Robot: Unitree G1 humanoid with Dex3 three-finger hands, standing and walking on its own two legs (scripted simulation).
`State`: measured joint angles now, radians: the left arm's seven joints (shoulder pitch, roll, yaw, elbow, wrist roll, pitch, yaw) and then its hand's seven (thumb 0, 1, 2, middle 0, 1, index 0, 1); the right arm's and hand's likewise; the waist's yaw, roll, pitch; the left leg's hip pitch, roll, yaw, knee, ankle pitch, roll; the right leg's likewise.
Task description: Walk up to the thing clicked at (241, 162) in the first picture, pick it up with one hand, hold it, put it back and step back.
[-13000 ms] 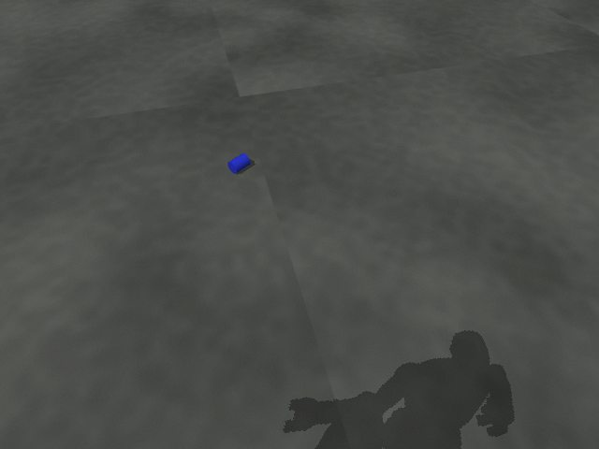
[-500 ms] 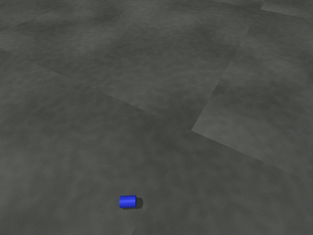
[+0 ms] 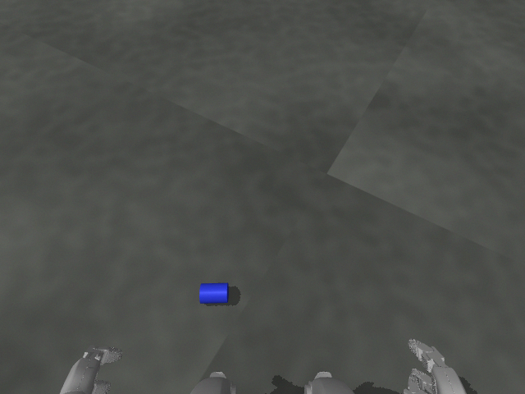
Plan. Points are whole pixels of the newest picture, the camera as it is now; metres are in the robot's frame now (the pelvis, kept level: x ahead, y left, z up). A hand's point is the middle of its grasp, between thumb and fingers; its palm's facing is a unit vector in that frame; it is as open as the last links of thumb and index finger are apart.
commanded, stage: rise first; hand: left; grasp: from above
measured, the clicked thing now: (214, 293) +0.46 +0.18 -0.69
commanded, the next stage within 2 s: none
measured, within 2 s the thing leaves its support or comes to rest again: neither
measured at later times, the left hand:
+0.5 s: hand (134, 379) +0.17 +0.26 -0.26, palm faces -0.38 -0.70 -0.60, open 14.2 cm
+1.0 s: hand (166, 323) +0.31 +0.26 -0.43, palm faces -0.48 -0.20 -0.86, open 13.7 cm
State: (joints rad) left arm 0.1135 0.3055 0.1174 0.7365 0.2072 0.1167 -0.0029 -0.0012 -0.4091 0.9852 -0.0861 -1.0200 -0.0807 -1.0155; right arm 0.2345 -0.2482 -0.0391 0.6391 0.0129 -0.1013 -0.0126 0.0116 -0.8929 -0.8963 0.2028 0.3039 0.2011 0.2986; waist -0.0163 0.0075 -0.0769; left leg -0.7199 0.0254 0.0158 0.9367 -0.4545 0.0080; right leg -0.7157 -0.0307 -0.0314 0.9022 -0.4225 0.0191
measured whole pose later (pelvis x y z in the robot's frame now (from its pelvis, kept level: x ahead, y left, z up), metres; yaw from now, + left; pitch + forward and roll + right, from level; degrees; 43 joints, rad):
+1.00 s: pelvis -0.09 -0.01 -0.30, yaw -2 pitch +34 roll -4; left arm -0.65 0.57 0.06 1.07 0.98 -0.19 0.19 0.00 -0.48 0.97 -0.14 -1.01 -0.14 -1.01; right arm 0.14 -0.27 -0.06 0.74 -0.04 -0.12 0.05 0.01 -0.90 -0.90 0.20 0.30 0.20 0.30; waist -0.09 0.02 -0.14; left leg -2.03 0.02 -0.06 2.10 -0.66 0.00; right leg -2.00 -0.04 -0.06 2.04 -0.63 0.00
